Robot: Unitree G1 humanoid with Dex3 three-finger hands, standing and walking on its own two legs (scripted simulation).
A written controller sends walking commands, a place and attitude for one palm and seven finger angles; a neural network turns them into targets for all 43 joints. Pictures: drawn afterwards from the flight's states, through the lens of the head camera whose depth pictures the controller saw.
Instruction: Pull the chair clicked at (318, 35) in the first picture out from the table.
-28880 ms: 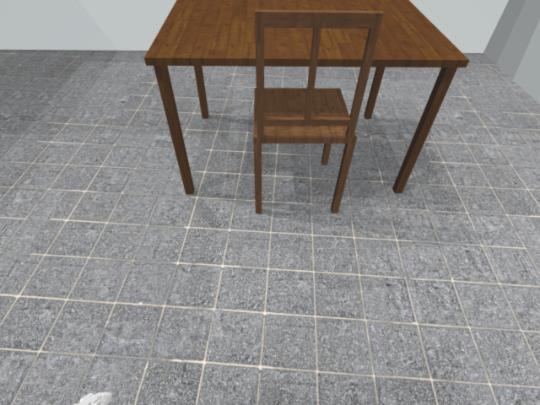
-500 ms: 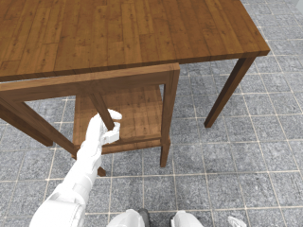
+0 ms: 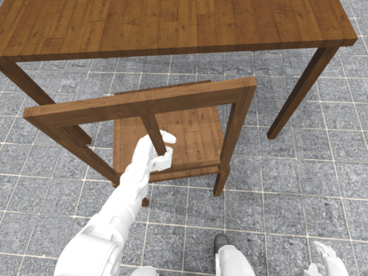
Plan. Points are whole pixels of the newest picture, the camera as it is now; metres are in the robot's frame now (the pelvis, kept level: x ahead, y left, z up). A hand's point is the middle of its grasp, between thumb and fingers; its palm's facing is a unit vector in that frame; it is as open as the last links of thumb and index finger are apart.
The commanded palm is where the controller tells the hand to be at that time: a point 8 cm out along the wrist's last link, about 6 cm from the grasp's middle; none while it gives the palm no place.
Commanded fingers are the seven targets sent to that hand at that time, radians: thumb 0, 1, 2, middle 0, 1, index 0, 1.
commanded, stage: step backward, pulling the chair out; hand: left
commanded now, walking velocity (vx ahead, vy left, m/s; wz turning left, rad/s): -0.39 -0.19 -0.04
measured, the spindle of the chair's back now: (159, 146) +0.40 +0.05 -0.06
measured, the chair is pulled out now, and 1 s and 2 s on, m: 0.22 0.36 0.46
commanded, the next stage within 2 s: none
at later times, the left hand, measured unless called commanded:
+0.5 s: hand (140, 200) +0.28 +0.10 -0.07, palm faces -0.21 -0.96 -0.20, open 5.6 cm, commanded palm +0.28 +0.15 -0.07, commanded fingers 0.00 0.90 0.90 -0.50 -1.45 -0.50 -1.45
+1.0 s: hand (137, 218) +0.24 +0.11 -0.07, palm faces -0.16 -0.97 -0.19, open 5.5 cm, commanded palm +0.24 +0.16 -0.07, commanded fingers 0.00 0.90 0.90 -0.50 -1.45 -0.50 -1.45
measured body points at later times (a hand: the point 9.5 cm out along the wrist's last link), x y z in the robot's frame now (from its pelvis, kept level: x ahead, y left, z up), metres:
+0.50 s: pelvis -0.09 +0.05 -0.02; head -0.02 +0.02 +0.42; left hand +0.28 +0.15 -0.06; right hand -0.05 -0.23 -0.16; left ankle -0.10 +0.21 -0.74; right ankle +0.05 -0.11 -0.74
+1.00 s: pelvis -0.14 +0.04 -0.02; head -0.05 +0.02 +0.42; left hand +0.24 +0.16 -0.06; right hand -0.08 -0.23 -0.15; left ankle -0.16 +0.16 -0.74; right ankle -0.03 -0.09 -0.73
